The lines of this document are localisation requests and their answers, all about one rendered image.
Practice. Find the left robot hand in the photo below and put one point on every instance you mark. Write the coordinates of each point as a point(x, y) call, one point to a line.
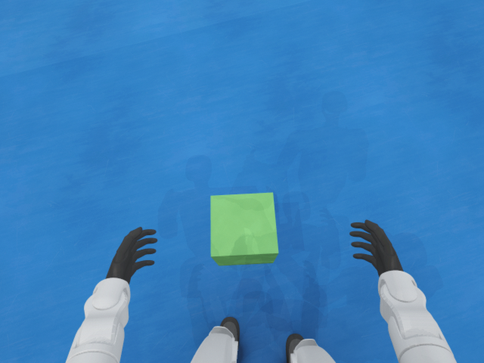
point(124, 263)

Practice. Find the robot right forearm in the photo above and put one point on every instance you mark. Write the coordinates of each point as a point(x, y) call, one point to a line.
point(415, 335)

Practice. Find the carton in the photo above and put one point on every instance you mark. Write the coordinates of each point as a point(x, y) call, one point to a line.
point(243, 229)

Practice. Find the robot right thigh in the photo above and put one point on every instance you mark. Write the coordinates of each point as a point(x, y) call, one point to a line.
point(310, 354)

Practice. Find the right robot hand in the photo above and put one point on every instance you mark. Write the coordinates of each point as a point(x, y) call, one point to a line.
point(384, 256)

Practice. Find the robot left forearm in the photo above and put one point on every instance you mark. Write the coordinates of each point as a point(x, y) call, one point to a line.
point(101, 335)

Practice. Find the right robot shin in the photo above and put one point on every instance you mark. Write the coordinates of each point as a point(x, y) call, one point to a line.
point(306, 342)

